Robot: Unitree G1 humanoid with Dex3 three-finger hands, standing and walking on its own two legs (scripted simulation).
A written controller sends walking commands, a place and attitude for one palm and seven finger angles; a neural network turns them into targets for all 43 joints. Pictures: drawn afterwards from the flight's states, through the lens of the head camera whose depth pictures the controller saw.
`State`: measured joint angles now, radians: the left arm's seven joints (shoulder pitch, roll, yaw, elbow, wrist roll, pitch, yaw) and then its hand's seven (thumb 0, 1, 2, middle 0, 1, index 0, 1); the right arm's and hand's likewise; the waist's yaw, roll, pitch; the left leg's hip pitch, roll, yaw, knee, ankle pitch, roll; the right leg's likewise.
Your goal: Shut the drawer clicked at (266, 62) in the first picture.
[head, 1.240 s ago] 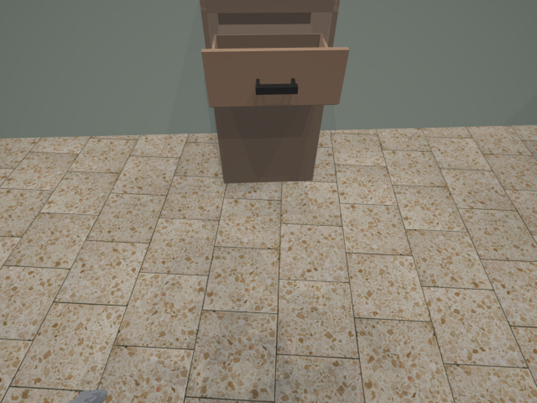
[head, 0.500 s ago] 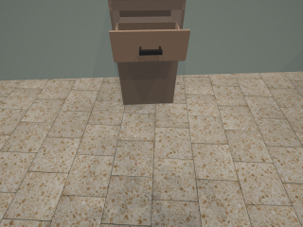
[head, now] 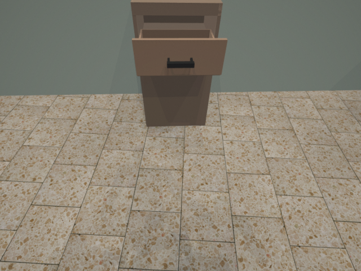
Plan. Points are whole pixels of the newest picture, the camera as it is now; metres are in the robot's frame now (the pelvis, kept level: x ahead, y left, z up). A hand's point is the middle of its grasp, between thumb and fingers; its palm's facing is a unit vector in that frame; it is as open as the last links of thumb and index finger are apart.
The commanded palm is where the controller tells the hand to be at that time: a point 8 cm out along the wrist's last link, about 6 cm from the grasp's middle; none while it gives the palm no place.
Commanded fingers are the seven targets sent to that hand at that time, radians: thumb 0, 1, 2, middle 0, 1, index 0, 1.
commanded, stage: look at it before walking up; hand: left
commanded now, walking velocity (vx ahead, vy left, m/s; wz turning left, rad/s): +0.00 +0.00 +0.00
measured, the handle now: (180, 62) +0.99 +0.06 -0.03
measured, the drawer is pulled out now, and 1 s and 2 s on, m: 0.30 0.30 0.30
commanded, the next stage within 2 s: walk to a spot facing it in 0.30 s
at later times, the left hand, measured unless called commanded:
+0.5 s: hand out of the picture +0.06 +0.25 -0.16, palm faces -0.02 -0.94 -0.33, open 7.4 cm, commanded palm none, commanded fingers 0.00 0.90 0.90 -0.20 -0.30 -0.20 -0.30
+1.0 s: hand out of the picture +0.07 +0.14 -0.16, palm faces -0.16 -0.97 -0.16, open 7.4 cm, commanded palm none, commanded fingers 0.00 0.90 0.90 -0.20 -0.30 -0.20 -0.30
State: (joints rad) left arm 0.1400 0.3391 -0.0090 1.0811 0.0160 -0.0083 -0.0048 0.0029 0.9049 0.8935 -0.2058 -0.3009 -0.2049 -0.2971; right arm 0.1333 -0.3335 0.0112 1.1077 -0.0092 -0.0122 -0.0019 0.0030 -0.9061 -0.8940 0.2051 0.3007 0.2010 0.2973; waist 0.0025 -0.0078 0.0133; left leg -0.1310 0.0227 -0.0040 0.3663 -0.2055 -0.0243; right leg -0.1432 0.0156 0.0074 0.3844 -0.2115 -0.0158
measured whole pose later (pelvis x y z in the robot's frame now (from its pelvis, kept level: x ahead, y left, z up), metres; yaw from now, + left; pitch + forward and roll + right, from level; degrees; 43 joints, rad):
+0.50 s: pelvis +0.00 +0.01 +0.00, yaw -1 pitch -2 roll +0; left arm 0.18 0.33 -0.01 1.09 0.02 0.01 0.00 0.00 0.91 0.89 -0.20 -0.30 -0.20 -0.30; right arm 0.14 -0.32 0.01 1.11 -0.01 -0.01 0.00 0.00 -0.91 -0.89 0.20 0.30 0.20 0.30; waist 0.02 -0.01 0.01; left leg -0.14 0.02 0.01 0.38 -0.21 -0.02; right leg -0.15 0.01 0.02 0.39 -0.21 0.00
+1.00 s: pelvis +0.10 -0.03 +0.00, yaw -15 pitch +1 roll +1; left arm 0.47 0.12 0.03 1.05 0.03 -0.05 -0.01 0.00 0.91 0.89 -0.21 -0.30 -0.20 -0.30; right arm 0.18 -0.19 -0.06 0.98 -0.02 -0.01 0.02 0.01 -0.91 -0.89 0.20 0.30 0.20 0.30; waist 0.04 0.00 0.02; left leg -0.62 0.11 0.05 1.05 -0.19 -0.06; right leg -0.09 0.07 0.04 0.35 -0.27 -0.07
